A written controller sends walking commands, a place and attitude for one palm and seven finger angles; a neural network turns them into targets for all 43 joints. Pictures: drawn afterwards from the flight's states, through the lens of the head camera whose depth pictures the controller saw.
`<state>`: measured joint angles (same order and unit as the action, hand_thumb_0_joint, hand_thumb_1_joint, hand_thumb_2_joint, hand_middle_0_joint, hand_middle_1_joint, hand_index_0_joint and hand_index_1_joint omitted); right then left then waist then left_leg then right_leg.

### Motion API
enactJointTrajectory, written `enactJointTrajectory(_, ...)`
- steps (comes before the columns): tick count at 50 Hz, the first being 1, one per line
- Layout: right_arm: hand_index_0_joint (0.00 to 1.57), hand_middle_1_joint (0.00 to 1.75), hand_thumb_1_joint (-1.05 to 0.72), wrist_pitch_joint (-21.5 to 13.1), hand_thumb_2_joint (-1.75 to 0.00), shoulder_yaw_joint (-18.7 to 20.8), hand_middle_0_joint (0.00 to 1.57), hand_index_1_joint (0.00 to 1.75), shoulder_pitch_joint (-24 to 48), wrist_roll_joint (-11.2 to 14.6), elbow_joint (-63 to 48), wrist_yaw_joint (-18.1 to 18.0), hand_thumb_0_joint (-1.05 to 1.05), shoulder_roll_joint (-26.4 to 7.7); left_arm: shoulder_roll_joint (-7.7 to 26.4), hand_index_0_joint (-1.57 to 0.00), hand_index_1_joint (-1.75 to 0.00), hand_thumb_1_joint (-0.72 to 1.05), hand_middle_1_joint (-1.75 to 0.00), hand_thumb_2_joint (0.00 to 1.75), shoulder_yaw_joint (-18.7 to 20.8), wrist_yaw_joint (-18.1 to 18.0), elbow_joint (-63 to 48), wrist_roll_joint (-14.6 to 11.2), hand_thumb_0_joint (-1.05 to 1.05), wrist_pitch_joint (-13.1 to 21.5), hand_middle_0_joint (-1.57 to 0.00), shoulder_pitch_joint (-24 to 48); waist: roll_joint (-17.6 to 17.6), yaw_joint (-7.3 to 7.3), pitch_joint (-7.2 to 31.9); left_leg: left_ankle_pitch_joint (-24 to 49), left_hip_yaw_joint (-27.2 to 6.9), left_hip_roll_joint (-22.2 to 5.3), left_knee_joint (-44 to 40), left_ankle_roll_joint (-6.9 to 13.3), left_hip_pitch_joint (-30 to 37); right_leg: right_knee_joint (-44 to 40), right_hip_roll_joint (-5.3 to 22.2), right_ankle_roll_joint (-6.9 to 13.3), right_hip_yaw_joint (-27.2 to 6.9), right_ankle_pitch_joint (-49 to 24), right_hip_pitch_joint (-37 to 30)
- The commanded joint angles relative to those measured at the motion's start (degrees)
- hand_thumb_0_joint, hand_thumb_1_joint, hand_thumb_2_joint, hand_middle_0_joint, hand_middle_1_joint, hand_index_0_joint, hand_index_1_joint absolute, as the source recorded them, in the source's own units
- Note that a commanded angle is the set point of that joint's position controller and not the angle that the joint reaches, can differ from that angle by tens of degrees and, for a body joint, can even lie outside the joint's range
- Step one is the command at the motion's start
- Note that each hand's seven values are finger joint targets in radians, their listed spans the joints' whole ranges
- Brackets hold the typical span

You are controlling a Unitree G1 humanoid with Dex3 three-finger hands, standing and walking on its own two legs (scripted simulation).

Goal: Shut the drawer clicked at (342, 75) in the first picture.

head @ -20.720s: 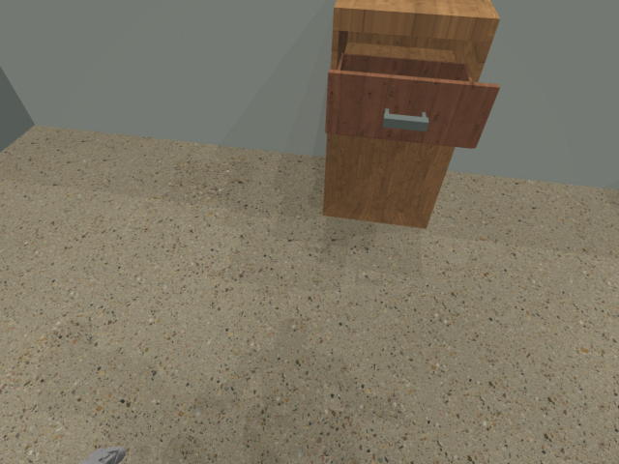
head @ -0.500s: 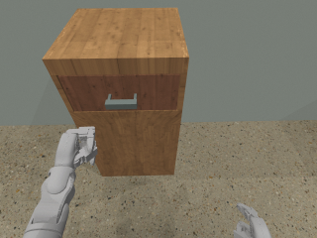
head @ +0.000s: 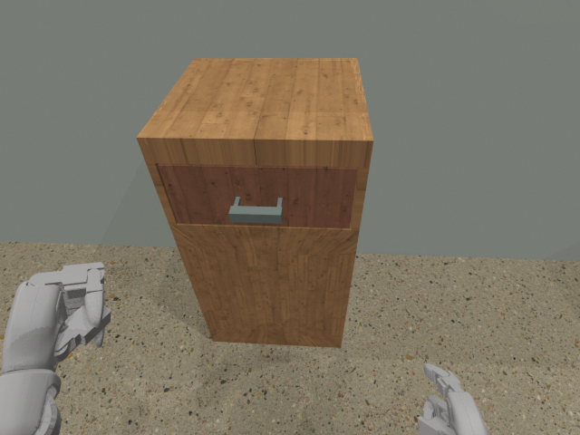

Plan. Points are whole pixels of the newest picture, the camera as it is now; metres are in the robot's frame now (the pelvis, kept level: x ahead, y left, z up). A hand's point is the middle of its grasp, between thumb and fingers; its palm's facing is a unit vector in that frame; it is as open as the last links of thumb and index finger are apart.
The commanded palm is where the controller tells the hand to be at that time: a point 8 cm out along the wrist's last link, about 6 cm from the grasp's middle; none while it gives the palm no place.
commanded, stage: draw the hand back to the body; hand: left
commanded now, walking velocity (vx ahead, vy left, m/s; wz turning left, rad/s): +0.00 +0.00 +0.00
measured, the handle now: (257, 207) +0.59 +0.15 -0.05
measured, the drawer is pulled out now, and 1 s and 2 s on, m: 0.00 0.00 0.00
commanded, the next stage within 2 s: step back with the hand held close in 0.26 s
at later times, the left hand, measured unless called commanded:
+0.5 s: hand (78, 315) +0.18 +0.24 +0.17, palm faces +0.38 -0.82 -0.43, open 3.3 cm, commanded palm +0.12 +0.28 +0.17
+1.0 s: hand (40, 368) +0.13 +0.26 +0.15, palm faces +0.31 -0.81 -0.50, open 3.2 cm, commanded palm +0.07 +0.30 +0.17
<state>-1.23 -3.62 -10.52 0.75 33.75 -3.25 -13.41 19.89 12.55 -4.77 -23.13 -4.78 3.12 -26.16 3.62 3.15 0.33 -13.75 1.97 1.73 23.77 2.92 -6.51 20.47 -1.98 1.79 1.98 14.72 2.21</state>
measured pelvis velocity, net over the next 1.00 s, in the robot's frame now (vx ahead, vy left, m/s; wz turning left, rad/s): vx -0.06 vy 0.02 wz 0.00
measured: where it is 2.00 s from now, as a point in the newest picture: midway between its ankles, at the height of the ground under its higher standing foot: outside the picture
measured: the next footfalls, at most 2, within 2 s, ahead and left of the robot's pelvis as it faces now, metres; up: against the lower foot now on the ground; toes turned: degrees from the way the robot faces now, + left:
right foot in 1.80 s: -0.32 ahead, -0.11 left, +0.00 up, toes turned +1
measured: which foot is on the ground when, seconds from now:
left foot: down 0.00-1.00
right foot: down 0.00-1.00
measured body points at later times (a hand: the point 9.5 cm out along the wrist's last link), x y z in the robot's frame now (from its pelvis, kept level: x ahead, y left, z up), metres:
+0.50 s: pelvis -0.01 +0.00 +0.00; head -0.02 -0.02 +0.45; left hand +0.16 +0.28 +0.19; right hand +0.18 -0.23 -0.08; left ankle -0.01 +0.08 -0.74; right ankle -0.04 -0.10 -0.74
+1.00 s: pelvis -0.06 +0.02 -0.01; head -0.04 +0.02 +0.44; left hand +0.11 +0.30 +0.18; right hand +0.13 -0.22 -0.08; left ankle -0.01 +0.08 -0.74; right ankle -0.04 -0.10 -0.74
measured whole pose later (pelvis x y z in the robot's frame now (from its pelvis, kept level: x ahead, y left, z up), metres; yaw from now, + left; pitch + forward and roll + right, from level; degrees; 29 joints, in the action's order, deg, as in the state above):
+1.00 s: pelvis -0.06 +0.02 -0.01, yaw +0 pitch +1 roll -1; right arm 1.0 0.2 -9.1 0.9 30.0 -4.2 -13.2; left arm 23.4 21.1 -6.4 -32.2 -2.7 11.0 -36.5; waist 1.5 0.1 -1.1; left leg -9.7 2.9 2.5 27.5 4.9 -19.2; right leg 26.9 -0.8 0.1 1.7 11.9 16.1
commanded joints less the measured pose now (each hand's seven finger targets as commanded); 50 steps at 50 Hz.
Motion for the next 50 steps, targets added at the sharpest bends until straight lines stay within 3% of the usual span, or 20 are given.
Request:
enactJointTrajectory(1,0.20,0.30,-0.90,-3.9,-0.90,3.2,0.20,0.30,8.3,-0.2,-9.3,-0.3,0.00,-6.2,9.5,-1.40,-1.60,0.90,-1.60,0.90,8.6,-0.9,-15.5,-0.5,0.00,4.4,-1.40,2.0,-0.4,0.16,3.1,13.4,-3.8,-2.9,-3.1,-0.7,3.4,-2.9,1.2,0.1,-1.9,-12.4,3.2)
enactJointTrajectory(4,0.20,0.30,-0.90,-4.7,-0.90,3.6,0.20,0.30,8.4,-0.1,-9.1,-0.4,0.00,-6.3,10.9,-1.40,-1.60,0.90,-1.60,0.90,11.2,-1.1,-17.8,-0.6,0.00,4.9,-1.40,-1.9,0.0,0.72,3.1,14.4,-3.5,-3.0,-2.4,-0.7,3.4,-3.5,1.0,0.1,-2.2,-13.5,3.1)
enactJointTrajectory(5,0.20,0.30,-0.90,-4.7,-0.90,3.5,0.20,0.30,8.1,-0.2,-8.6,-0.4,0.00,-6.0,8.6,-1.40,-1.60,0.90,-1.60,0.90,9.2,-0.9,-16.1,-0.5,0.00,4.7,-1.40,-1.9,-0.8,0.10,1.4,13.5,-3.4,-2.9,-2.6,-0.7,3.1,-3.1,1.3,-0.1,-2.0,-12.8,3.9)
enactJointTrajectory(9,0.20,0.30,-0.90,-5.0,-0.90,3.9,0.20,0.30,7.8,-0.3,-8.0,-0.6,0.00,-6.6,7.2,-1.40,-1.60,0.90,-1.60,0.90,7.7,-1.1,-13.9,-0.1,0.00,4.5,-1.40,0.3,-3.1,-0.49,-2.3,8.9,-3.8,-2.9,-3.5,-0.3,2.5,-4.7,1.0,-0.2,-1.9,-7.7,6.8)
enactJointTrajectory(13,0.20,0.30,-0.90,-5.7,-0.90,3.9,0.20,0.30,7.7,-0.5,-8.0,-1.3,0.00,-6.4,9.1,-1.40,-1.60,0.90,-1.60,0.90,9.3,-1.7,-15.7,0.1,0.00,5.3,-1.40,1.9,-2.1,0.21,1.0,8.2,-3.7,-2.6,-3.4,-0.1,3.0,-4.0,1.7,-0.1,-2.3,-7.2,4.9)
enactJointTrajectory(16,0.20,0.30,-0.90,-6.5,-0.90,3.6,0.20,0.30,7.9,-0.5,-8.0,-1.5,0.00,-6.2,10.1,-1.40,-1.60,0.90,-1.60,0.90,9.9,-2.0,-17.7,0.1,0.00,5.6,-1.40,2.3,1.9,0.62,2.7,9.3,-3.9,-2.5,-3.3,-0.4,3.5,-3.7,1.9,0.1,-2.6,-8.6,3.6)
enactJointTrajectory(18,0.20,0.30,-0.90,-6.8,-0.90,3.5,0.20,0.30,8.0,-0.6,-7.8,-1.6,0.00,-6.0,9.5,-1.40,-1.60,0.90,-1.60,0.90,9.7,-2.1,-17.4,0.0,0.00,5.5,-1.40,1.1,0.5,0.69,2.7,11.0,-3.6,-2.4,-2.9,-0.4,3.6,-3.7,1.8,0.0,-2.5,-10.5,3.2)
enactJointTrajectory(19,0.20,0.30,-0.90,-6.9,-0.90,3.6,0.20,0.30,8.2,-0.7,-7.8,-1.6,0.00,-6.2,10.0,-1.40,-1.60,0.90,-1.60,0.90,10.4,-2.1,-17.0,0.0,0.00,5.3,-1.40,0.5,0.7,0.98,2.1,11.1,-3.6,-2.3,-3.0,-0.5,3.3,-4.3,1.6,0.1,-2.7,-10.6,3.3)
enactJointTrajectory(20,0.20,0.30,-0.90,-5.3,-0.90,4.2,0.20,0.30,8.1,-0.6,-9.6,-1.1,0.00,-8.0,17.9,-1.40,-1.60,0.90,-1.60,0.90,18.4,-2.4,-23.5,0.7,0.00,8.2,-1.40,8.3,1.0,-2.18,-1.9,7.4,-5.3,-3.1,-1.1,1.0,-1.4,-6.6,4.6,-0.6,-9.0,-12.2,8.5)
enactJointTrajectory(22,0.20,0.30,-0.90,-3.4,-0.90,4.5,0.20,0.30,7.5,-1.1,-8.2,-0.7,0.00,-6.7,10.3,-1.40,-1.60,0.90,-1.60,0.90,13.2,-1.6,-14.4,0.8,0.00,8.4,-1.40,-2.3,-2.8,-2.18,-2.8,8.5,-5.5,-3.0,0.0,0.8,-1.5,-6.8,6.1,-0.6,-8.3,-11.8,10.2)
enactJointTrajectory(26,0.20,0.30,-0.90,-1.0,-0.90,5.8,0.20,0.30,6.7,-0.9,-8.9,-0.2,0.00,-7.0,8.3,-1.40,-1.60,0.90,-1.60,0.90,11.9,-1.1,-13.4,0.7,0.00,9.4,-1.40,-7.8,-1.8,-2.70,2.2,15.6,-4.8,-4.0,-1.3,0.7,-0.8,-3.5,5.3,-2.0,-4.6,-16.6,8.4)
enactJointTrajectory(31,0.20,0.30,-0.90,0.8,-0.90,6.5,0.20,0.30,6.7,-0.3,-11.0,-0.6,0.00,-7.1,11.4,-1.40,-1.60,0.90,-1.60,0.90,14.4,-1.6,-17.9,0.2,0.00,10.1,-1.40,-10.8,-2.3,-2.34,9.5,25.1,-5.0,-4.9,-1.1,0.6,-1.1,1.1,4.2,-2.6,-2.6,-23.0,4.4)
enactJointTrajectory(34,0.20,0.30,-0.90,1.1,-0.90,6.8,0.20,0.30,6.7,-0.1,-12.0,-1.0,0.00,-7.2,13.9,-1.40,-1.60,0.90,-1.60,0.90,16.6,-2.2,-21.3,-0.1,0.00,10.3,-1.40,-11.2,-1.8,-2.07,12.1,27.7,-5.1,-5.3,-0.6,0.8,-2.2,3.5,3.9,-3.0,-2.6,-25.9,2.8)
enactJointTrajectory(36,0.20,0.30,-0.90,1.3,-0.90,6.9,0.20,0.30,6.3,0.0,-12.3,-1.2,0.00,-7.0,13.4,-1.40,-1.60,0.90,-1.60,0.90,16.3,-2.3,-21.8,-0.1,0.00,10.3,-1.40,-12.2,-1.1,-2.21,12.4,28.5,-5.2,-5.8,-0.2,0.8,-2.6,4.7,3.8,-3.1,-2.7,-26.0,3.3)
enactJointTrajectory(41,0.20,0.30,-0.90,0.7,-0.90,7.2,0.20,0.30,5.8,-0.1,-11.8,-1.4,0.00,-7.4,12.3,-1.40,-1.60,0.90,-1.60,0.90,15.4,-2.6,-20.6,0.2,0.00,10.2,-1.40,-12.3,0.4,-2.57,9.2,20.4,-6.9,-6.9,-2.5,1.2,-7.3,5.7,3.0,-3.1,-2.9,-17.6,5.1)
enactJointTrajectory(48,0.20,0.30,-0.90,-0.5,-0.90,7.3,0.20,0.30,6.3,-0.1,-12.4,-1.7,0.00,-7.9,11.6,-1.40,-1.60,0.90,-1.60,0.90,15.4,-3.0,-19.2,1.8,0.00,11.5,-1.40,-10.5,0.1,-3.11,3.4,-9.6,-10.7,-8.7,-8.8,3.5,-25.3,8.9,1.9,-2.8,-4.5,-7.8,-0.4)
enactJointTrajectory(50,0.20,0.30,-0.90,-1.0,-0.90,7.2,0.20,0.30,6.2,-0.2,-12.6,-1.8,0.00,-8.0,11.9,-1.40,-1.60,0.90,-1.60,0.90,16.0,-3.2,-19.6,2.3,0.00,11.9,-1.40,-10.3,-0.3,-3.03,3.0,-14.7,-12.0,-9.1,-9.8,4.0,-29.2,10.0,1.6,-2.7,-5.2,-7.0,-2.2)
